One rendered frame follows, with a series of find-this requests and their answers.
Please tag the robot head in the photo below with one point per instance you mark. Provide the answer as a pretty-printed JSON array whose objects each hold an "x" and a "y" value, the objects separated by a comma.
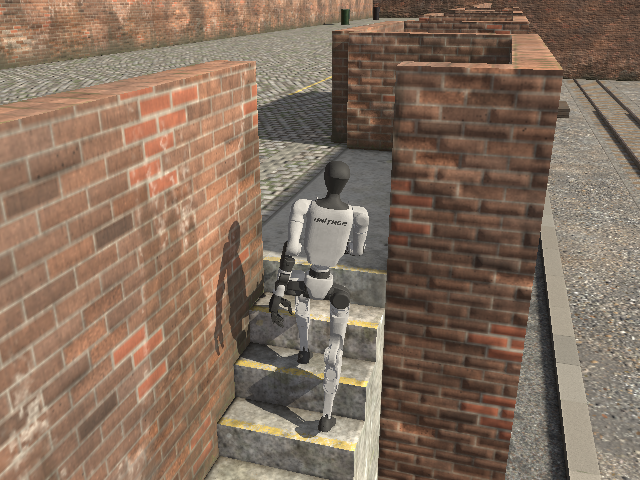
[{"x": 336, "y": 175}]

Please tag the right robot upper arm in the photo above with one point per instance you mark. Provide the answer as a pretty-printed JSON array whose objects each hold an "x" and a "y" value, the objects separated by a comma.
[{"x": 360, "y": 228}]

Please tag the left robot thigh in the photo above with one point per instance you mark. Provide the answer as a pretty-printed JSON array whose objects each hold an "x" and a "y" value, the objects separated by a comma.
[{"x": 295, "y": 285}]

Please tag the left robot forearm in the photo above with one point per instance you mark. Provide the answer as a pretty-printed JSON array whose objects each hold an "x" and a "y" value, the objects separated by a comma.
[{"x": 284, "y": 272}]

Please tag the robot left hand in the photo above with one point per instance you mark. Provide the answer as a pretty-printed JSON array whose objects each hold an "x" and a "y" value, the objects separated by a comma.
[{"x": 273, "y": 308}]

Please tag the left robot upper arm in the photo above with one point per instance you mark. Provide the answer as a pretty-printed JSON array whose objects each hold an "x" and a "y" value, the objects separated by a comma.
[{"x": 298, "y": 209}]

